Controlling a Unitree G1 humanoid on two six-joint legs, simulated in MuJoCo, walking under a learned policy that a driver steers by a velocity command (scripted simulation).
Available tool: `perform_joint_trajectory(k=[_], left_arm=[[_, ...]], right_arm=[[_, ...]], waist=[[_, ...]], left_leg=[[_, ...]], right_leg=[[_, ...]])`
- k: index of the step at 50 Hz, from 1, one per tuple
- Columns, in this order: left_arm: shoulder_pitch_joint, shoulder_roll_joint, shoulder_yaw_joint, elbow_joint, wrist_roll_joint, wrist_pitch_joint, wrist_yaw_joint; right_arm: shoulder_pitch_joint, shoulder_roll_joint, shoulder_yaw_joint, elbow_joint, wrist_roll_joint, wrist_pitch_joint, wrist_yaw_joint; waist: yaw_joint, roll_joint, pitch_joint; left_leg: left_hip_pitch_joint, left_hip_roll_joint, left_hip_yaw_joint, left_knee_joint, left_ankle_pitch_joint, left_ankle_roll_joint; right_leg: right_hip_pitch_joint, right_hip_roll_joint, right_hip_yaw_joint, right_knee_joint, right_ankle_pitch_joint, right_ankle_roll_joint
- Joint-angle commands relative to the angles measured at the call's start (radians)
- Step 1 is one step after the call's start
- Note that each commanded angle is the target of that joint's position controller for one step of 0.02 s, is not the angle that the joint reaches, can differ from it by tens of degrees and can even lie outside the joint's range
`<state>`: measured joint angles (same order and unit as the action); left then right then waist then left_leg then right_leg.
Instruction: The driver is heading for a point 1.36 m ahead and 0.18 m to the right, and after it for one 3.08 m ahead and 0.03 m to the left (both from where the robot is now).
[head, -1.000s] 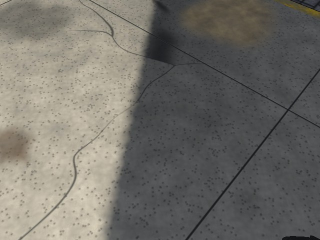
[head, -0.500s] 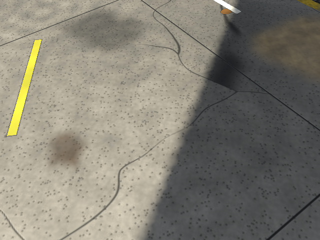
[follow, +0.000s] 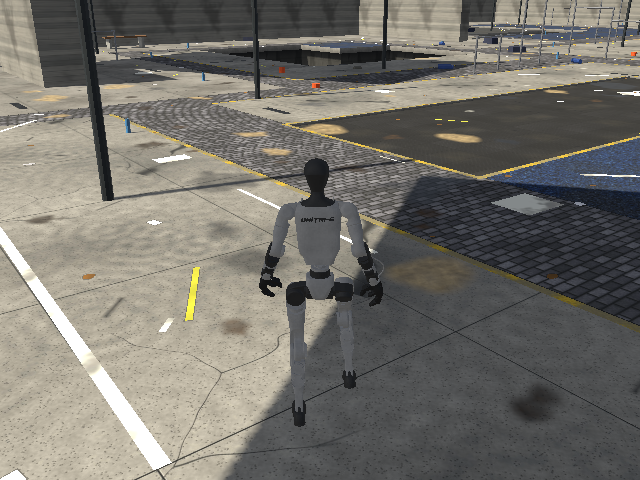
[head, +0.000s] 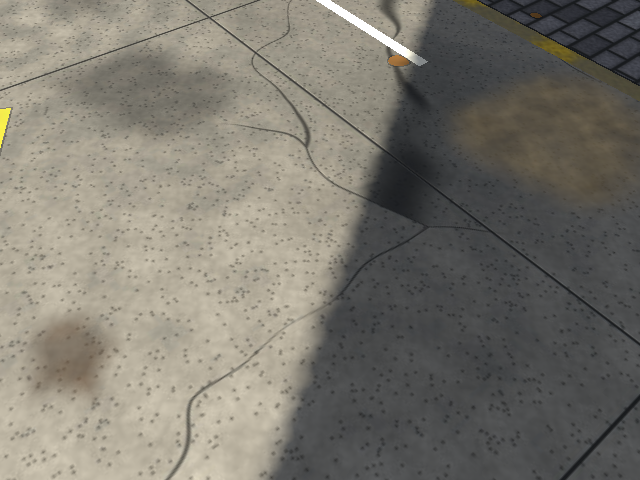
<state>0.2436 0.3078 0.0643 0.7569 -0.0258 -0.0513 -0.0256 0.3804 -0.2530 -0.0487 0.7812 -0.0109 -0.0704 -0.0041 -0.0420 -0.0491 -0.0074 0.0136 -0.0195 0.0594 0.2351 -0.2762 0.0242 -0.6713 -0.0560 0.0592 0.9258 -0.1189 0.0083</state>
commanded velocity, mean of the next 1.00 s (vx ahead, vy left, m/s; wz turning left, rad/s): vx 0.49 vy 0.00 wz -0.14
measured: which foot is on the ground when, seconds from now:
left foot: down 0.00-0.20, up 0.22-0.72, down 0.74-1.00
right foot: up 0.00-0.18, down 0.20-0.74, up 0.76-1.00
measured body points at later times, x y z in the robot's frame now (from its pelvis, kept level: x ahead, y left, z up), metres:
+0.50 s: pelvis +0.27 -0.08 +0.00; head +0.29 -0.10 +0.45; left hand +0.42 +0.17 -0.10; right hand +0.37 -0.38 -0.09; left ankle +0.45 +0.08 -0.67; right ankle +0.24 -0.14 -0.74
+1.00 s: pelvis +0.57 -0.08 +0.00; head +0.60 -0.07 +0.45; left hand +0.78 +0.15 -0.09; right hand +0.59 -0.37 -0.10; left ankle +0.58 -0.01 -0.74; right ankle +0.63 -0.27 -0.68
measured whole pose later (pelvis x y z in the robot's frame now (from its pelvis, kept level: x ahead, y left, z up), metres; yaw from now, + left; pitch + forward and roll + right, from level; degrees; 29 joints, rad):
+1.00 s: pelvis +0.57 -0.08 +0.00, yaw -7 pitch +2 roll +0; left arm 0.16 0.31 0.04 0.68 0.02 -0.09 0.00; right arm 0.35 -0.27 -0.04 0.73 0.01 -0.06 0.01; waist -0.04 -0.03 0.03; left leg -0.18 -0.11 -0.09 0.33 -0.16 0.09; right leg -0.61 -0.06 0.08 0.89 -0.21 0.05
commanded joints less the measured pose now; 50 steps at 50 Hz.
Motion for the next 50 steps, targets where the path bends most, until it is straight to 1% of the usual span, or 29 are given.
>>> perform_joint_trajectory(k=[1, 5, 7, 9, 10, 11, 12, 13, 14, 15, 16, 18, 20, 22, 26, 29, 33, 35, 36, 37, 38, 39, 40, 41, 42, 43, 44, 46, 50], left_arm=[[-0.154, 0.012, -0.010, -0.118, 0.006, -0.014, -0.014], [-0.238, 0.013, -0.017, -0.172, 0.003, -0.014, -0.038], [-0.233, 0.036, -0.007, -0.190, 0.004, -0.013, -0.048], [-0.109, 0.091, 0.022, -0.175, 0.004, -0.004, -0.046], [0.046, 0.139, 0.051, -0.138, 0.000, 0.002, -0.035], [0.196, 0.208, 0.079, -0.111, -0.003, 0.015, -0.014], [0.176, 0.299, 0.086, -0.117, -0.007, 0.009, -0.010], [0.207, 0.205, 0.062, -0.135, -0.002, 0.000, -0.008], [0.166, 0.171, 0.049, -0.124, 0.010, -0.008, -0.007], [0.101, 0.162, 0.046, -0.132, 0.008, -0.013, -0.006], [0.034, 0.143, 0.040, -0.145, 0.015, -0.015, -0.004], [-0.030, 0.117, 0.031, -0.172, 0.032, -0.017, 0.001], [-0.034, 0.109, 0.028, -0.159, 0.021, -0.023, 0.006], [-0.009, 0.117, 0.028, -0.137, 0.021, -0.027, 0.016], [0.047, 0.125, 0.026, -0.095, 0.014, -0.024, 0.026], [0.097, 0.142, 0.027, -0.062, 0.010, -0.023, 0.024], [0.146, 0.152, 0.030, -0.019, 0.015, -0.009, 0.026], [0.125, 0.163, 0.034, -0.013, 0.016, 0.000, 0.031], [0.101, 0.165, 0.033, -0.017, 0.018, 0.005, 0.033], [0.090, 0.147, 0.023, -0.028, 0.026, 0.008, 0.038], [0.150, 0.089, 0.001, -0.064, 0.041, -0.003, 0.040], [0.208, 0.042, -0.016, -0.058, 0.046, -0.024, 0.032], [0.121, 0.119, -0.004, -0.073, 0.022, -0.043, 0.019], [0.025, 0.135, 0.000, -0.099, 0.003, -0.058, 0.012], [-0.030, 0.125, -0.003, -0.113, 0.014, -0.070, 0.012], [-0.041, 0.121, 0.002, -0.116, 0.033, -0.073, 0.013], [-0.024, 0.112, 0.004, -0.120, 0.041, -0.070, 0.013], [-0.001, 0.093, 0.002, -0.114, 0.045, -0.058, 0.017], [-0.126, 0.054, -0.012, -0.144, 0.045, -0.047, 0.026]], right_arm=[[-0.054, -0.154, -0.038, -0.054, 0.006, -0.022, -0.006], [-0.002, -0.190, -0.050, -0.010, 0.024, -0.015, -0.009], [-0.009, -0.210, -0.056, -0.004, 0.028, -0.003, -0.011], [-0.015, -0.239, -0.064, -0.007, 0.024, 0.016, -0.020], [-0.020, -0.237, -0.060, -0.013, 0.024, 0.023, -0.026], [0.000, -0.211, -0.046, -0.033, 0.008, 0.015, -0.032], [0.118, -0.053, 0.006, -0.081, -0.014, -0.011, -0.010], [0.003, -0.155, -0.013, -0.081, 0.018, -0.048, 0.004], [-0.098, -0.193, -0.024, -0.121, 0.054, -0.065, 0.011], [-0.130, -0.180, -0.016, -0.131, 0.044, -0.077, 0.006], [-0.138, -0.176, -0.021, -0.127, 0.020, -0.078, -0.001], [-0.096, -0.177, -0.028, -0.121, 0.006, -0.056, -0.002], [-0.077, -0.155, -0.025, -0.111, -0.005, -0.033, -0.003], [-0.133, -0.131, -0.016, -0.126, -0.010, -0.022, -0.006], [-0.285, -0.094, 0.001, -0.153, -0.003, -0.036, 0.004], [-0.358, -0.104, 0.001, -0.168, 0.019, -0.045, 0.020], [-0.407, -0.122, -0.002, -0.201, 0.024, -0.049, 0.043], [-0.343, -0.140, -0.011, -0.193, 0.027, -0.047, 0.048], [-0.248, -0.163, -0.025, -0.168, 0.025, -0.046, 0.046], [-0.107, -0.205, -0.045, -0.135, 0.022, -0.044, 0.041], [0.023, -0.295, -0.066, -0.127, 0.007, -0.043, 0.037], [0.072, -0.290, -0.070, -0.099, 0.028, -0.037, 0.046], [0.061, -0.207, -0.047, -0.106, 0.041, -0.031, 0.042], [-0.004, -0.189, -0.042, -0.121, 0.031, -0.022, 0.036], [-0.047, -0.187, -0.041, -0.133, 0.020, -0.015, 0.033], [-0.073, -0.172, -0.034, -0.142, 0.014, -0.011, 0.031], [-0.089, -0.164, -0.031, -0.150, 0.008, -0.010, 0.028], [-0.101, -0.164, -0.032, -0.150, 0.017, -0.009, 0.022], [-0.065, -0.204, -0.047, -0.123, 0.028, -0.002, -0.001]], waist=[[-0.023, 0.144, 0.113], [-0.037, 0.119, 0.142], [-0.009, 0.128, 0.113], [0.071, 0.162, -0.002], [0.156, 0.145, -0.091], [0.217, 0.049, -0.189], [0.086, -0.227, -0.316], [0.172, -0.106, -0.393], [0.172, -0.074, -0.225], [0.129, 0.025, -0.129], [0.086, 0.057, -0.069], [0.025, 0.014, -0.044], [0.009, 0.011, -0.021], [0.026, 0.009, 0.012], [0.096, -0.006, 0.033], [0.135, -0.014, 0.049], [0.145, -0.018, 0.065], [0.101, -0.035, 0.031], [0.044, -0.032, -0.036], [-0.026, -0.007, -0.143], [-0.035, 0.147, -0.296], [-0.015, 0.335, -0.342], [-0.050, 0.235, -0.264], [-0.050, 0.157, -0.131], [-0.034, 0.078, -0.058], [-0.005, 0.052, -0.017], [0.023, 0.082, -0.021], [0.046, 0.115, -0.022], [0.017, 0.118, 0.017]], left_leg=[[-0.091, 0.226, -0.032, -0.131, 0.277, 0.133], [-0.015, 0.279, 0.017, -0.116, 0.344, 0.120], [0.053, 0.292, 0.051, -0.027, 0.615, 0.100], [0.086, 0.282, 0.089, 0.201, 0.990, 0.071], [0.000, 0.250, 0.116, 0.413, 1.022, 0.042], [-0.247, 0.211, 0.109, 0.706, 0.732, 0.006], [-0.650, -0.006, 0.018, 1.080, -0.259, -0.052], [-0.730, -0.003, -0.186, 1.175, -0.289, -0.035], [-0.801, 0.040, -0.175, 1.161, -0.199, -0.016], [-0.776, 0.084, -0.167, 1.075, -0.113, -0.004], [-0.725, 0.111, -0.160, 0.994, -0.069, -0.009], [-0.626, 0.137, -0.166, 0.936, -0.027, -0.023], [-0.606, 0.143, -0.140, 0.867, 0.001, -0.057], [-0.628, 0.143, -0.119, 0.761, 0.109, -0.087], [-0.559, 0.105, -0.096, 0.453, 0.400, -0.089], [-0.562, 0.090, -0.093, 0.351, 0.449, -0.070], [-0.671, 0.079, -0.091, 0.290, 0.281, -0.001], [-0.585, 0.045, -0.064, 0.273, 0.185, 0.041], [-0.441, 0.005, -0.030, 0.249, 0.193, 0.069], [-0.215, 0.022, -0.062, 0.256, 0.253, 0.111], [0.155, 0.231, -0.410, 0.264, 0.256, 0.238], [0.356, 0.355, -0.791, 0.135, 0.073, 0.341], [0.334, 0.340, -0.790, 0.086, -0.083, 0.299], [0.206, 0.309, -0.667, 0.064, -0.044, 0.267], [0.087, 0.271, -0.582, 0.045, 0.055, 0.252], [0.000, 0.236, -0.524, 0.024, 0.158, 0.243], [-0.050, 0.212, -0.493, 0.006, 0.232, 0.244], [-0.111, 0.189, -0.442, -0.014, 0.315, 0.256], [-0.222, 0.131, -0.348, -0.028, 0.348, 0.226]], right_leg=[[-0.037, -0.014, -0.036, -0.152, 0.150, 0.012], [0.001, -0.003, -0.071, -0.287, 0.144, -0.043], [0.047, 0.032, -0.111, -0.314, 0.063, -0.083], [0.235, 0.107, -0.167, -0.304, -0.025, -0.128], [0.470, 0.145, -0.169, -0.340, 0.004, -0.162], [0.785, 0.040, 0.024, -0.347, -0.012, -0.214], [1.081, -0.237, 0.631, -0.475, -0.272, -0.408], [1.094, -0.262, 0.787, -0.611, -0.374, -0.402], [0.977, -0.236, 0.640, -0.637, -0.303, -0.348], [0.819, -0.193, 0.527, -0.643, -0.197, -0.320], [0.683, -0.156, 0.441, -0.652, -0.081, -0.304], [0.533, -0.114, 0.369, -0.699, 0.030, -0.309], [0.445, -0.100, 0.296, -0.725, 0.098, -0.318], [0.398, -0.078, 0.227, -0.744, 0.144, -0.308], [0.384, -0.026, 0.139, -0.732, 0.084, -0.241], [0.469, -0.075, 0.162, -0.720, 0.032, -0.237], [0.698, -0.165, 0.185, -0.647, 0.182, -0.220], [0.746, -0.164, 0.148, -0.572, 0.418, -0.191], [0.739, -0.133, 0.103, -0.460, 0.615, -0.171], [0.666, -0.086, 0.048, -0.274, 0.669, -0.139], [0.362, 0.016, -0.009, 0.064, 0.362, -0.076], [0.058, 0.149, 0.002, 0.296, -0.398, -0.022], [-0.064, 0.091, 0.084, 0.366, -0.399, -0.031], [-0.104, 0.051, 0.065, 0.347, -0.312, -0.036], [-0.094, 0.021, 0.044, 0.287, -0.252, -0.036], [-0.058, -0.003, 0.040, 0.215, -0.207, -0.027], [-0.008, -0.014, 0.039, 0.171, -0.180, -0.015], [0.027, -0.016, 0.022, 0.099, -0.172, 0.018], [0.064, 0.012, 0.000, -0.155, 0.026, 0.064]])
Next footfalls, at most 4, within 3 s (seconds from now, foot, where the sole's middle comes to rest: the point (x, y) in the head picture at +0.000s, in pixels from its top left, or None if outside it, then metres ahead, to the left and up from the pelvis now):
0.20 right None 0.28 -0.15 -0.78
0.74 left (317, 431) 0.61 -0.02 -0.78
1.24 right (408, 330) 0.87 -0.25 -0.78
1.72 left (294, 254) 1.11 0.03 -0.78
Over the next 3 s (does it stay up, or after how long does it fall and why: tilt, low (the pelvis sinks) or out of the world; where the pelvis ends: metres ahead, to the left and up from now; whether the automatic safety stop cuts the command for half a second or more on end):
stays up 1.33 -0.08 0.00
